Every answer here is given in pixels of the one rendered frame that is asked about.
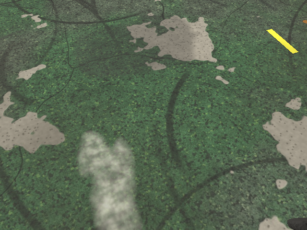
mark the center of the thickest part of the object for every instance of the right robot hand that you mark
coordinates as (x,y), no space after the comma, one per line
(297,223)

